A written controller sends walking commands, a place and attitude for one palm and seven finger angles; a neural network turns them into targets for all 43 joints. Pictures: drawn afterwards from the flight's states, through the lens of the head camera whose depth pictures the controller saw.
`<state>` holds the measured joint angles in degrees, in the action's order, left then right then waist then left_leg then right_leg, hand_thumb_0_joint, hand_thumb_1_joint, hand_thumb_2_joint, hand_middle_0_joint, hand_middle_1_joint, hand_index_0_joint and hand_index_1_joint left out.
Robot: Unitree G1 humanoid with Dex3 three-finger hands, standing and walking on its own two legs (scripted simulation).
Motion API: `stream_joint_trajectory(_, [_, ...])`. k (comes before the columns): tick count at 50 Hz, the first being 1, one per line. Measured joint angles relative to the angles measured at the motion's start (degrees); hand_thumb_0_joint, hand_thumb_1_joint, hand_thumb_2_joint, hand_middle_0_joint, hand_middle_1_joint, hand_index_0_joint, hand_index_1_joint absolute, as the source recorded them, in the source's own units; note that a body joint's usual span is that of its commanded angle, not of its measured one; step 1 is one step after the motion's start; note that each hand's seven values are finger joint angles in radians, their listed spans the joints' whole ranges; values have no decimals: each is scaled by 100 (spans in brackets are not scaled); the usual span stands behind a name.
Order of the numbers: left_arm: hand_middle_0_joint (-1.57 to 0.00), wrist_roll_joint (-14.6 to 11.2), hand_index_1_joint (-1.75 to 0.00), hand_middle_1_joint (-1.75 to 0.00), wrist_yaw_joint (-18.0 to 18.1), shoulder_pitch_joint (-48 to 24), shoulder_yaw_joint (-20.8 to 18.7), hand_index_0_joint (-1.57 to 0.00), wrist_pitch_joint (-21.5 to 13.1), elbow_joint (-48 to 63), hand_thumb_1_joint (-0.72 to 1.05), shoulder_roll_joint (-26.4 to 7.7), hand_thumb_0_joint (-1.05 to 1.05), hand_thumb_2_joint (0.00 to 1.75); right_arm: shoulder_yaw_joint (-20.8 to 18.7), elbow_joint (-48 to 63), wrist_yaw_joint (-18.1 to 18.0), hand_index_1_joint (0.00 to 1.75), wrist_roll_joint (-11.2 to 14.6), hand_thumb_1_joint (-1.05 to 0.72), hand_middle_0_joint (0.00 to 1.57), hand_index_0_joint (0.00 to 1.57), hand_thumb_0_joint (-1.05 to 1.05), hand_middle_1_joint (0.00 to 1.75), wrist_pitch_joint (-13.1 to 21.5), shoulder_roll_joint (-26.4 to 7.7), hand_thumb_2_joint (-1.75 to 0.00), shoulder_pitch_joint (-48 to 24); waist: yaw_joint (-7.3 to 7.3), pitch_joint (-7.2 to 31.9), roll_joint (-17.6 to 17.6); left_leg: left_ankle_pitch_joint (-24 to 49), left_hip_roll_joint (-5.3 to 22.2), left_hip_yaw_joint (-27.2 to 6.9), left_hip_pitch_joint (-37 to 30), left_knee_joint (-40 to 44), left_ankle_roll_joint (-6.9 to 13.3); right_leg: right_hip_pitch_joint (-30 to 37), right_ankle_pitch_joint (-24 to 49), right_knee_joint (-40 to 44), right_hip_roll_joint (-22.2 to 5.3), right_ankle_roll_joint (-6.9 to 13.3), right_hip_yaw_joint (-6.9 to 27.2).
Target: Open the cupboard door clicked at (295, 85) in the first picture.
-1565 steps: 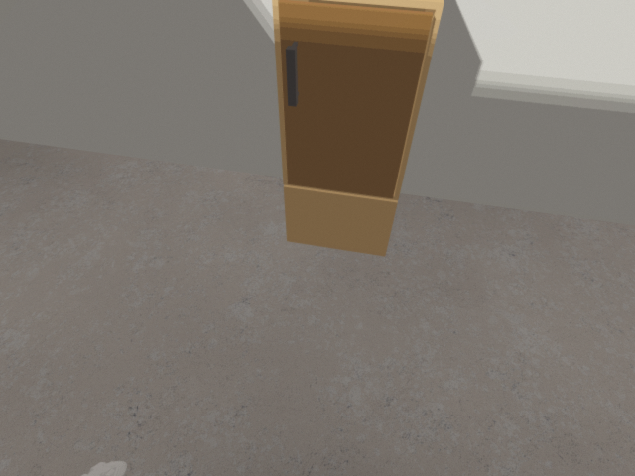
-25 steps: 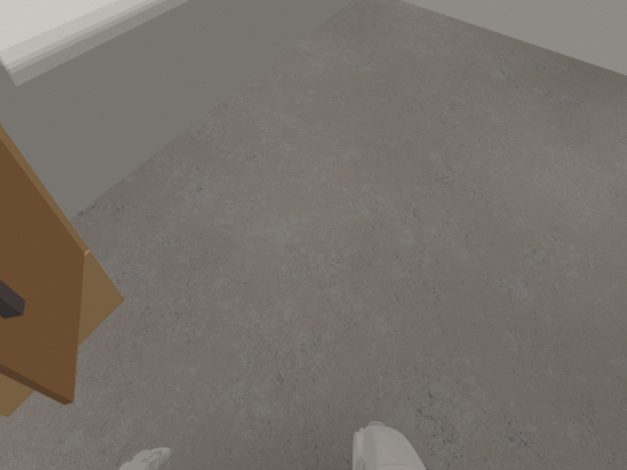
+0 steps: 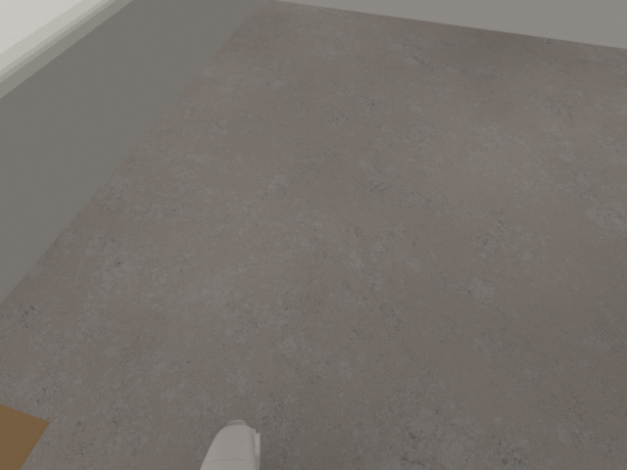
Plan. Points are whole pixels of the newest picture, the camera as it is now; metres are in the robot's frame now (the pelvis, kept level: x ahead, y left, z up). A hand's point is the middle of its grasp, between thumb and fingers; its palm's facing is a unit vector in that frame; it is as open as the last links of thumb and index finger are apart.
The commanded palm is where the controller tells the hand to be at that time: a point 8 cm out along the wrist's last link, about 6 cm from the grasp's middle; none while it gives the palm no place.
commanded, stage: walk to a spot facing it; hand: left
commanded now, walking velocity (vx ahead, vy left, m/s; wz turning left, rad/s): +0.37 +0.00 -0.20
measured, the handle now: out of the picture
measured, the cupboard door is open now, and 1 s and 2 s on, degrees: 45 45 45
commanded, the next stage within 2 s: turn to face it in 1.08 s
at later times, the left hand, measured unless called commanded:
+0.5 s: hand (205, 342) +0.33 +0.20 -0.17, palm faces -0.12 -0.98 -0.16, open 7.4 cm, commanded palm none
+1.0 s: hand (265, 257) +0.51 +0.12 -0.18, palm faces -0.15 -0.97 -0.17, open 7.3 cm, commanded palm none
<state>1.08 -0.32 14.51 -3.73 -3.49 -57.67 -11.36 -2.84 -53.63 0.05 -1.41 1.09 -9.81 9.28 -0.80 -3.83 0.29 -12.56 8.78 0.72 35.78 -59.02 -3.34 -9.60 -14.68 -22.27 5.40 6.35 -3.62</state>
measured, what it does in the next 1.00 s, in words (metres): walks ahead: left foot, then right foot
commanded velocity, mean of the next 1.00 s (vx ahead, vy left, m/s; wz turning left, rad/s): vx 0.37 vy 0.00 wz -0.14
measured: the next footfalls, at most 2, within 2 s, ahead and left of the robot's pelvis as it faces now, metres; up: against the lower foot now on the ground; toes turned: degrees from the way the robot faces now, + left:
left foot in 0.22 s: +0.25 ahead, +0.14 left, +0.00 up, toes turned +3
right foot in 0.66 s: +0.41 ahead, -0.14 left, +0.00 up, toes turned -19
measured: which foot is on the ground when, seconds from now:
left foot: up 0.00-0.20, down 0.22-0.66, up 0.68-1.00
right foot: down 0.00-0.22, up 0.24-0.64, down 0.66-1.00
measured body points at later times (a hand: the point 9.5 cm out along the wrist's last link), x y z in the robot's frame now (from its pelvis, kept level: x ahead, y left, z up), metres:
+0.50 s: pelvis +0.24 +0.03 +0.00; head +0.28 +0.03 +0.45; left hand +0.33 +0.26 -0.15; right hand +0.20 -0.22 -0.14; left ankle +0.21 +0.14 -0.74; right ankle +0.29 -0.13 -0.68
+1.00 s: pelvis +0.48 -0.05 +0.00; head +0.51 -0.04 +0.44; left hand +0.52 +0.18 -0.17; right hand +0.49 -0.30 -0.15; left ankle +0.61 +0.06 -0.71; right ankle +0.38 -0.13 -0.74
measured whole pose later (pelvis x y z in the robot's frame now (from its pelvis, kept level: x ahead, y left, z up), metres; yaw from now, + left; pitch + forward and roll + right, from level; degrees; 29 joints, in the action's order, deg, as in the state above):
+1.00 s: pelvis +0.48 -0.05 +0.00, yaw -11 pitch +0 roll -2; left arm 1.4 -0.1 17.5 -2.7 -4.3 -62.8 -10.2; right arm -3.4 -59.1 1.2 -1.1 1.5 -10.2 11.9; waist -0.2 -2.3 -0.4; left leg -11.9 7.2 5.7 29.8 -41.1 -1.1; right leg -2.3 -19.6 -21.6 0.7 1.4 -8.6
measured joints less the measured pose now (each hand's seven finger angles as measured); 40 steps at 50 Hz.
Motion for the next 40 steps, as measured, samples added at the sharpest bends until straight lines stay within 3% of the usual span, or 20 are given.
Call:
stream_joint_trajectory(5, [-20, 4, -30, -30, 16, 470, 73, -20, -68, -197, 92, 82, 0, 90, -7, 76, 67, 29, 23, -91, 19, 20, 1, 30, 0, -78, -90, -476, 288, 59, 7, 169, -167, 112, -87, 970, 42, 579, -293, 250, -5, -78, 178])
stream_joint_trajectory(10, [-20, 3, -30, -30, 44, 885, 123, -20, -44, -433, 91, 156, 1, 90, 45, 97, 94, 29, 22, -91, 20, 20, 1, 30, 82, -31, -90, -778, 476, 23, -154, 78, -536, 392, -788, 2217, 230, 1023, -893, 25, -163, -239, 365])
stream_joint_trajectory(11, [-20, -8, -30, -30, 45, 984, 122, -20, -32, -485, 91, 181, 1, 90, 74, 115, 86, 29, 8, -91, 20, 20, 1, 30, 143, -23, -90, -790, 486, 34, -170, 208, -599, 459, -1050, 2538, 310, 969, -1103, -326, -186, -272, 416])
stream_joint_trajectory(13, [-20, -45, -30, -30, 25, 999, 115, -20, 41, -596, 91, 207, 1, 90, 107, 143, 42, 29, -49, -91, 20, 20, 1, 30, 283, 28, -90, -777, 440, -22, -222, 209, -613, 580, -1162, 2340, 582, 347, -1342, -2037, -235, -321, 428])
stream_joint_trajectory(16, [-20, -13, -30, -30, -8, 768, 87, -20, 135, -638, 91, 171, 1, 90, 163, 101, -21, 29, -40, -91, 20, 20, 0, 30, 345, 116, -90, -445, 396, -43, -307, -292, -618, 751, -1528, 2336, 563, -843, -1039, -4488, -408, -375, 351])
stream_joint_trajectory(18, [-20, 31, -30, -30, -60, 529, 48, -20, 187, -533, 91, 143, 1, 90, 163, -47, -68, 29, -40, -91, 20, 20, 0, 30, 353, 152, -90, -124, 363, -31, -289, -289, -616, 807, -1873, 2676, 473, -1453, -660, -4954, -619, -447, 256])
stream_joint_trajectory(21, [-19, 60, -30, -30, -105, 178, 3, -19, 232, -282, 91, 128, 1, 90, 39, -311, -174, 30, 21, -94, 20, 20, -1, 30, 358, 80, -90, 352, 314, 22, -238, -249, -609, 935, -2377, 3240, 478, -2097, -241, -4518, -908, -541, 225])
stream_joint_trajectory(25, [-19, 77, -30, -30, -150, -303, -17, -19, 267, -38, 91, 80, 1, 90, 5, -620, -129, 29, -5, -95, 20, 20, -1, 30, 271, -150, -90, 911, 159, 57, -145, -344, -559, 1102, -2921, 3699, 392, -2343, 257, -3038, -1152, -595, 55])
stream_joint_trajectory(31, [-19, 77, -29, -30, -194, -932, 9, -19, 243, 127, 91, -121, 1, 90, 61, -966, -75, 29, -43, -93, 20, 20, 0, 30, 152, -229, -90, 1639, -156, 5, -72, -951, -365, 1286, -3485, 3581, 70, -1805, 338, -1506, -977, -454, -275])
stream_joint_trajectory(33, [-19, 85, -30, -30, -184, -1035, 28, -19, 94, 192, 91, -189, 1, 90, 94, -1092, -44, 29, 2, -92, 20, 20, 0, 30, 104, -182, -90, 1862, -180, 3, -77, -1356, -201, 1269, -3330, 2764, 29, -1434, 371, -1185, -865, -282, -352])
stream_joint_trajectory(35, [-19, 33, -30, -30, -116, -1072, 25, -19, -50, 212, 91, -165, 1, 90, 103, -1229, -25, 29, 69, -92, 20, 20, 1, 30, -6, -136, -90, 1781, -182, -100, -44, -1697, -165, 821, -2639, 860, 135, -1371, 57, -1547, -797, -253, -384])
stream_joint_trajectory(37, [-19, -7, -30, -30, -46, -947, 56, -19, -62, 193, 91, -100, 0, 90, 75, -1255, -20, 29, 88, -92, 20, 20, 1, 30, -68, -90, -90, 1601, -197, -106, -36, -1460, -225, 489, -1911, -543, 204, -1071, -151, -1427, -730, -274, -410])
stream_joint_trajectory(40, [-19, -3, -30, -30, 21, -612, 115, -19, -36, 36, 91, 34, 0, 90, 48, -1082, -16, 29, 52, -91, 20, 20, 1, 30, -77, -7, -90, 1247, -225, 17, -43, -922, -138, 379, -1108, -759, 185, -541, -75, -806, -620, -328, -426])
